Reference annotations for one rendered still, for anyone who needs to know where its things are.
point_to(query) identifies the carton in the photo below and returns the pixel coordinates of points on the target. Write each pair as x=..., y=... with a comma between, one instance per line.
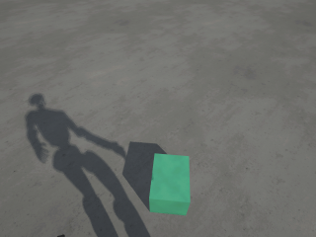
x=170, y=191

